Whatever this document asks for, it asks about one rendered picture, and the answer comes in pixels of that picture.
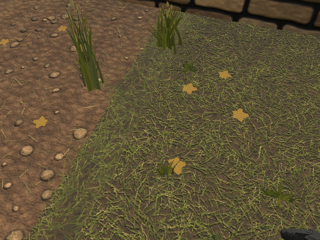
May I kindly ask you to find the right robot hand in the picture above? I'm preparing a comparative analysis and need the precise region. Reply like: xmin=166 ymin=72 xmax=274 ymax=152
xmin=280 ymin=228 xmax=320 ymax=240

